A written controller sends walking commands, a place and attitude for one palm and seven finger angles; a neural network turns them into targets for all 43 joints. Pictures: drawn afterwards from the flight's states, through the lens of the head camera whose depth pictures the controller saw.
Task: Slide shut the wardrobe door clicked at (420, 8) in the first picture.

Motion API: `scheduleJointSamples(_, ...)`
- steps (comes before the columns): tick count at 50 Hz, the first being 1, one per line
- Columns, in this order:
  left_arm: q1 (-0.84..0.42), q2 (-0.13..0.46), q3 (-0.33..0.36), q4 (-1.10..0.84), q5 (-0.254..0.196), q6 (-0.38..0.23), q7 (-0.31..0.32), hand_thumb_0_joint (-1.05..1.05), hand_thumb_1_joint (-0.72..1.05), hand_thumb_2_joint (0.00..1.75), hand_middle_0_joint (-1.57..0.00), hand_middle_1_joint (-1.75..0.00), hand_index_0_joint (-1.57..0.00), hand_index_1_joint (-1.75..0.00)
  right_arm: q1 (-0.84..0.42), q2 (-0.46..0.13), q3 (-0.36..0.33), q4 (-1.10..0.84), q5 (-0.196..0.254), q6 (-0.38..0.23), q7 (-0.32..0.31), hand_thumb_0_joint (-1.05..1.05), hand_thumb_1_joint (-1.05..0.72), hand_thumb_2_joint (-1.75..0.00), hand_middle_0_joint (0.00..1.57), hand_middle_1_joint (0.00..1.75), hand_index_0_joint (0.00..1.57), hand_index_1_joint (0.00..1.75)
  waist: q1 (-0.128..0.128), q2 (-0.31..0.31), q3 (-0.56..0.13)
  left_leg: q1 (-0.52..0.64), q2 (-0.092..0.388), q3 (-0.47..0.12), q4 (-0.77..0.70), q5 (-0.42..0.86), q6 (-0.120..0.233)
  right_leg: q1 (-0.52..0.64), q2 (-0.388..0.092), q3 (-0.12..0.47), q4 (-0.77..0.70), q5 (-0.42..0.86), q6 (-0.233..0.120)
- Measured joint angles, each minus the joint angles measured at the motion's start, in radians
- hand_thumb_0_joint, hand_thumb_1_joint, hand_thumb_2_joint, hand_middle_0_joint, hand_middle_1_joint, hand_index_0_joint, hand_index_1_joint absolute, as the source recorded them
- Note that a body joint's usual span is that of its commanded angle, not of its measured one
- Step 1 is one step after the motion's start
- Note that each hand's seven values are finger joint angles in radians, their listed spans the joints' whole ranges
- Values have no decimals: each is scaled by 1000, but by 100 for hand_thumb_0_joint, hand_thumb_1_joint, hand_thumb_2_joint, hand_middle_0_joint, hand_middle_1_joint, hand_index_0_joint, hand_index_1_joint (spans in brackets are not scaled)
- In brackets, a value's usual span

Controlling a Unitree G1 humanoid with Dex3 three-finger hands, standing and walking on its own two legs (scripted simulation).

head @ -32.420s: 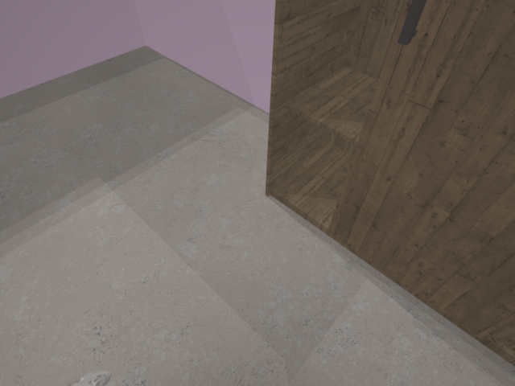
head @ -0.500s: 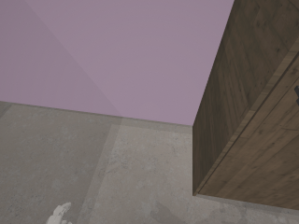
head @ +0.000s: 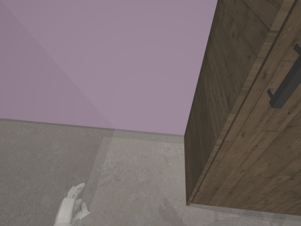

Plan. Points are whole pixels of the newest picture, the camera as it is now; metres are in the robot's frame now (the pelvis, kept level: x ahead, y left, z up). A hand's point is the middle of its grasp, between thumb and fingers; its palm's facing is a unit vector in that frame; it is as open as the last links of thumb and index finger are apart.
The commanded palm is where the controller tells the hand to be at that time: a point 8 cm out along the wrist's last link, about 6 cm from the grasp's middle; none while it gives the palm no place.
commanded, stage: slip the hand off the handle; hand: right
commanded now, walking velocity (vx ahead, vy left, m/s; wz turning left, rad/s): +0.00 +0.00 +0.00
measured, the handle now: (287, 77) +0.37 -0.32 +0.24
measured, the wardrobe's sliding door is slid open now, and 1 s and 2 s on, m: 0.00 0.00 0.00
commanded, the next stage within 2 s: draw the hand back to the body in 0.10 s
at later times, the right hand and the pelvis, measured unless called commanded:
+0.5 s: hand out of the picture +0.21 -0.31 +0.20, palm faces +0.18 +0.98 -0.08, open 14.7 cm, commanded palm +0.16 -0.37 +0.21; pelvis +0.00 +0.01 +0.01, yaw -1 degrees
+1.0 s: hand out of the picture +0.19 -0.30 +0.19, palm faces +0.56 +0.77 -0.31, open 12.9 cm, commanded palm +0.14 -0.32 +0.20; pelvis -0.01 +0.01 +0.01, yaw +0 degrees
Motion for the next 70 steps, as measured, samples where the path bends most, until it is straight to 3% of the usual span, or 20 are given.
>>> scheduleJointSamples(12,-40,-20,-19,-2,10,-21,0,1,91,90,-21,-30,-21,-30,101,49,30,-178,33,27,-7,-1,55,-20,26,115,26,115,-25,6,3,48,6,8,-26,9,-1,46,8,8,-28,13,1)
scheduleJointSamples(16,-34,-15,-36,15,-23,-18,24,1,90,90,-21,-30,-21,-30,77,22,28,-112,108,137,108,-1,55,-20,26,115,26,115,-24,-2,6,78,3,19,-52,19,1,69,8,20,-45,23,4)
scheduleJointSamples(22,-22,11,-51,10,-53,-43,41,1,90,90,-21,-30,-21,-30,60,-15,60,-68,174,313,276,-1,55,-20,25,115,26,115,-11,-21,17,123,-5,22,-81,34,6,107,1,25,-59,30,7)
scheduleJointSamples(26,-17,24,-53,-13,-58,-61,18,1,90,90,-21,-30,-21,-30,89,-50,61,-81,218,341,379,-1,55,-20,26,115,26,115,9,-28,8,136,-12,16,-88,39,8,122,-6,19,-63,30,10)
scheduleJointSamples(30,-9,30,-43,-42,-63,-70,-16,1,91,90,-21,-30,-21,-30,133,-76,16,-96,259,340,395,-1,55,-20,26,115,26,115,23,-27,-10,126,-20,6,-79,38,11,117,-16,11,-56,27,15)
scheduleJointSamples(33,0,42,-33,-56,-72,-71,-33,1,91,90,-21,-30,-21,-30,162,-62,-8,-97,271,351,374,-1,55,-20,26,115,26,115,21,-32,-20,115,-24,5,-69,37,12,106,-20,10,-45,24,17)
scheduleJointSamples(37,12,61,-20,-57,-78,-79,-32,1,91,90,-21,-30,-21,-30,177,1,32,-116,240,363,331,-1,52,-22,25,113,25,113,6,-42,-13,108,-22,13,-54,34,11,96,-18,17,-29,24,16)
scheduleJointSamples(39,11,59,-11,-45,-47,-93,-41,1,91,90,-21,-30,-20,-30,194,29,102,-160,135,299,206,-1,48,-23,25,111,25,111,5,-42,2,111,-22,21,-57,37,13,94,-16,25,-29,28,16)
scheduleJointSamples(42,-1,44,-12,-26,-17,-110,-51,1,91,90,-21,-30,-20,-30,237,71,163,-222,32,187,9,-1,41,-27,25,107,25,107,12,-31,31,105,-20,25,-67,49,16,90,-14,30,-45,43,19)
scheduleJointSamples(45,-4,22,-10,-10,-1,-116,-52,1,91,90,-21,-30,-21,-30,283,105,187,-286,-25,95,-111,-1,33,-31,25,102,25,102,13,-20,54,104,-22,19,-84,60,17,94,-15,25,-66,55,19)
scheduleJointSamples(48,5,6,-6,14,10,-116,-54,1,91,90,-21,-30,-21,-30,319,121,200,-333,-59,23,-180,-1,23,-36,25,96,25,96,10,-21,62,114,-20,11,-101,66,15,108,-13,18,-87,60,17)
scheduleJointSamples(55,19,-11,4,52,13,-72,-59,1,90,90,-21,-30,-21,-30,382,134,223,-330,-88,-53,-222,0,-1,-47,24,82,24,82,14,-42,51,146,-3,-13,-122,54,5,159,2,-6,-136,57,9)
scheduleJointSamples(70,-7,4,36,6,21,-14,-71,1,91,90,-21,-30,-21,-30,488,165,319,-424,-117,-26,-204,1,-55,-73,23,50,23,51,19,-19,27,197,-2,-31,-161,28,6,211,3,-22,-165,19,14)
